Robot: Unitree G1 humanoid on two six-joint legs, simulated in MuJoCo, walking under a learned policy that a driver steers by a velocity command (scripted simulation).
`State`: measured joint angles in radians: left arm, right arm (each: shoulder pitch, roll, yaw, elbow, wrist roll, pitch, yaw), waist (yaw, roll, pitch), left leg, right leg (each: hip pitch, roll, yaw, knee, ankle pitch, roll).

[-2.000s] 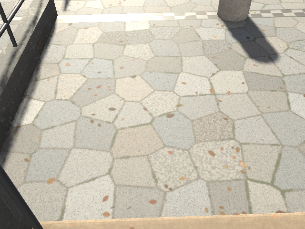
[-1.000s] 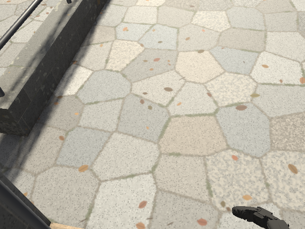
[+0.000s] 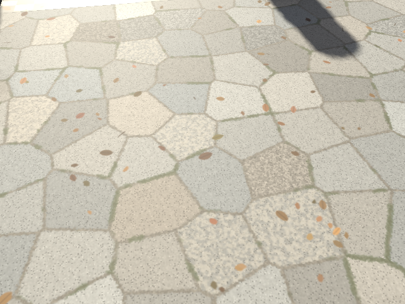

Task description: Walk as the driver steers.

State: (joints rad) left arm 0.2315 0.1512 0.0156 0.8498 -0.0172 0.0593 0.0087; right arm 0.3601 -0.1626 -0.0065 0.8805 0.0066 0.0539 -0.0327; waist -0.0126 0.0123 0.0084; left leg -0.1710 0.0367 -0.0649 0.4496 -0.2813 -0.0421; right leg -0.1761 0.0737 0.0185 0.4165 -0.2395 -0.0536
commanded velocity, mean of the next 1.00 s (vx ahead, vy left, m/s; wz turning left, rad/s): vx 0.36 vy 0.00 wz -0.01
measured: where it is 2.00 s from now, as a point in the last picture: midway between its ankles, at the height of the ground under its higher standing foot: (189, 227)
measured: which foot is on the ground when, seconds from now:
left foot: down 0.00-0.72, up 0.74-1.00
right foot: down 0.00-0.32, up 0.34-0.70, down 0.72-1.00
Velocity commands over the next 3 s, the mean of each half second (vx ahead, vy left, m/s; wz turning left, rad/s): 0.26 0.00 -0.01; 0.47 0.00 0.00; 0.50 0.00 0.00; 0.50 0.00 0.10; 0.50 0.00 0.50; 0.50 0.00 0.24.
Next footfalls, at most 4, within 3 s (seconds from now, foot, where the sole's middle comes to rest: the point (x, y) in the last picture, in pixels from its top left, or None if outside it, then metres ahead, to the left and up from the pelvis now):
0.72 right None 0.30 -0.14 -0.96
1.20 left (173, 303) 0.66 0.15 -1.14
1.68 right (218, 235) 0.97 -0.06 -1.14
2.26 left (169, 187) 1.26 0.19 -1.14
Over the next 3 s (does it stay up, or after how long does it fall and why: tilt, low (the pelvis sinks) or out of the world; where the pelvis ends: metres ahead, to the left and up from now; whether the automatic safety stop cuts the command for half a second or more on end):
stays up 1.51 0.17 -0.36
